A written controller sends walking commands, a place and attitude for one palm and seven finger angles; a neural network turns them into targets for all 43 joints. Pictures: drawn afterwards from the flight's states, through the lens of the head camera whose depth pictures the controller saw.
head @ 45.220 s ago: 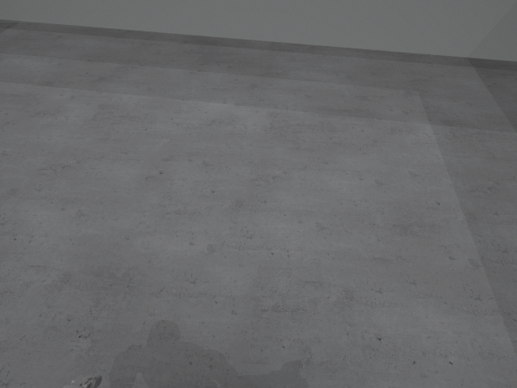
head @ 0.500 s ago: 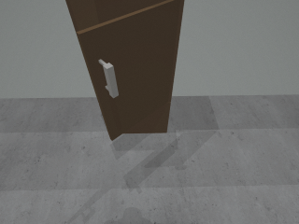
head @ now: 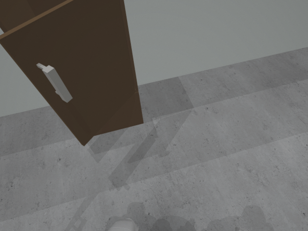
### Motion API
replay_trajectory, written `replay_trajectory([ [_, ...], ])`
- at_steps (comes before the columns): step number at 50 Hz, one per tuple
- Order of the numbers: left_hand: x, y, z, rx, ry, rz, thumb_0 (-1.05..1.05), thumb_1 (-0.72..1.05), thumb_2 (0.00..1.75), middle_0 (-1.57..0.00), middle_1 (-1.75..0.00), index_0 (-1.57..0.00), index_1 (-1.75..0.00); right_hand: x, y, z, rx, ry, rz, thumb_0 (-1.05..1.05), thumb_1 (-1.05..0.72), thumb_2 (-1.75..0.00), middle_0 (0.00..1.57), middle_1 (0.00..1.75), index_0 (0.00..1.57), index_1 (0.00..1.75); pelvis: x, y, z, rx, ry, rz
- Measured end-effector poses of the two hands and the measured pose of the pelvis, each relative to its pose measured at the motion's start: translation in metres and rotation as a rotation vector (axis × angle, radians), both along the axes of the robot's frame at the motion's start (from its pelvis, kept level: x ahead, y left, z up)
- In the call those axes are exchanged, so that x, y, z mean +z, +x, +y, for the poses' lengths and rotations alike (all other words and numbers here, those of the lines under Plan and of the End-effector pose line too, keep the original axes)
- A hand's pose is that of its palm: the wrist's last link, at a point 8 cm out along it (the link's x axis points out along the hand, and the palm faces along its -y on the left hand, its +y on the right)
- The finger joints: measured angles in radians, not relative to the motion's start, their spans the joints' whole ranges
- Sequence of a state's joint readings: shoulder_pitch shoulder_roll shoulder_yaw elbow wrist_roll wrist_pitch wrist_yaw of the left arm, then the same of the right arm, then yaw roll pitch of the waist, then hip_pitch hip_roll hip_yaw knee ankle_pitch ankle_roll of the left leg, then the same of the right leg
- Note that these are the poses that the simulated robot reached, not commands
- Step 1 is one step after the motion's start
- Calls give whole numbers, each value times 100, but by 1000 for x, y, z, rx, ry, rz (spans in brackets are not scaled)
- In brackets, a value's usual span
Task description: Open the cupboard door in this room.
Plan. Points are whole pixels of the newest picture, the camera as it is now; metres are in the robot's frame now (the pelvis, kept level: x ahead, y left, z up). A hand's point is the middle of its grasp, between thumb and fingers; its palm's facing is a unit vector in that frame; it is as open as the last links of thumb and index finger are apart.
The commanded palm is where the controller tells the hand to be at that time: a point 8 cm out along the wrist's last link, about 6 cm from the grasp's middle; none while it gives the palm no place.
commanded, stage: walk to a spot facing it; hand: left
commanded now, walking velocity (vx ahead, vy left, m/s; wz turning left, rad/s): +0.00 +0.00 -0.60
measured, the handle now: (54, 82) +0.51 +0.37 +0.05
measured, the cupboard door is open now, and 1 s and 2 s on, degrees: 41 41 41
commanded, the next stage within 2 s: none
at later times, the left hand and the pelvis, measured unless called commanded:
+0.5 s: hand (100, 223) +0.15 +0.19 -0.17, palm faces -0.24 -0.92 -0.31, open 7.4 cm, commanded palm none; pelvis -0.01 -0.01 -0.03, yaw -16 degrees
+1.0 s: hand (140, 204) +0.21 +0.08 -0.17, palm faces -0.53 -0.80 -0.27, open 7.4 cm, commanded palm none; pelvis -0.01 -0.04 -0.02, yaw -34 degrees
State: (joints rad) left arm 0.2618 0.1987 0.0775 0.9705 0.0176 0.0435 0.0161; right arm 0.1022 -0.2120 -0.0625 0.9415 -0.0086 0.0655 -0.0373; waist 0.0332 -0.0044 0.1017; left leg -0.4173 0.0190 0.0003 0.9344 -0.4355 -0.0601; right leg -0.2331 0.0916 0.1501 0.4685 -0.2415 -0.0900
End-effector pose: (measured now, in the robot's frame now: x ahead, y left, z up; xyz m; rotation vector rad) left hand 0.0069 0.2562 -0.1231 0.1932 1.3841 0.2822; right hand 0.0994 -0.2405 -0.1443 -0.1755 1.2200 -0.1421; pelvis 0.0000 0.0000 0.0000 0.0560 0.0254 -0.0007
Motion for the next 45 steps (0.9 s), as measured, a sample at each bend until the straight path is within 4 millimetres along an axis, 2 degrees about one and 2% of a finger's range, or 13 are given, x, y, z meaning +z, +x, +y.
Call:
replay_trajectory([
  [6, -6, 21, 11, -61, -11, -21, 1, 90, 90, -20, -30, -20, -30, 14, 18, 6, -35, -16, -96, 1, -91, -90, 20, 30, 20, 30, 0, -2, 8, -72, -12, 16],
  [10, -20, 44, 22, -108, -29, -50, 1, 90, 90, -20, -30, -20, -30, 14, 15, 6, -57, -58, -160, 1, -90, -90, 21, 30, 20, 30, -13, -1, 19, -103, -62, 34],
  [15, -18, 86, 22, -180, -38, -126, 1, 90, 90, -20, -30, -20, -30, 13, -23, -1, -55, -84, -83, 1, -90, -90, 21, 30, 20, 30, -11, -6, 14, -142, -56, 7],
  [19, -10, 119, 4, -269, -39, -180, 1, 91, 90, -20, -30, -20, -30, 4, -61, -17, -120, -77, -19, 1, -90, -90, 21, 30, 20, 30, -13, -6, 4, -197, -78, -7],
  [21, -13, 134, -5, -323, -27, -207, 1, 91, 90, -20, -30, -20, -30, -8, -79, -30, -169, -70, -1, 1, -90, -90, 21, 30, 20, 30, -23, -5, -5, -222, -60, -6],
  [24, -17, 143, -18, -384, -7, -199, 1, 91, 90, -20, -30, -20, -30, -16, -101, -46, -244, -74, 35, 1, -90, -90, 21, 30, 20, 30, -28, -8, -11, -264, -54, -9],
  [28, -16, 147, -33, -439, -14, -151, 1, 90, 90, -20, -30, -20, -30, -3, -119, -55, -318, -93, 44, 1, -90, -90, 20, 30, 20, 30, -19, -8, -12, -320, -39, -3],
  [32, -19, 155, -46, -491, -51, -123, 1, 90, 90, -20, -30, -20, -30, 11, -131, -50, -382, -108, 19, 1, -91, -90, 20, 30, 20, 30, -13, -5, -9, -374, -30, 4],
  [36, -30, 171, -57, -532, -98, -122, 1, 90, 90, -20, -30, -20, -30, 11, -148, -39, -417, -132, 14, 1, -90, -90, 20, 30, 20, 30, -19, 0, -3, -420, -61, 20],
  [41, -20, 195, -81, -584, -128, -150, 1, 90, 90, -20, -30, -20, -30, 15, -177, -24, -452, -93, 83, 1, -90, -90, 21, 30, 20, 30, -9, 1, -14, -475, -71, 20],
  [45, -12, 211, -111, -657, -124, -180, 1, 91, 90, -20, -30, -20, -30, 6, -199, -24, -517, -51, 99, 1, -90, -90, 21, 30, 20, 30, -10, -1, -29, -529, -82, 20],
])
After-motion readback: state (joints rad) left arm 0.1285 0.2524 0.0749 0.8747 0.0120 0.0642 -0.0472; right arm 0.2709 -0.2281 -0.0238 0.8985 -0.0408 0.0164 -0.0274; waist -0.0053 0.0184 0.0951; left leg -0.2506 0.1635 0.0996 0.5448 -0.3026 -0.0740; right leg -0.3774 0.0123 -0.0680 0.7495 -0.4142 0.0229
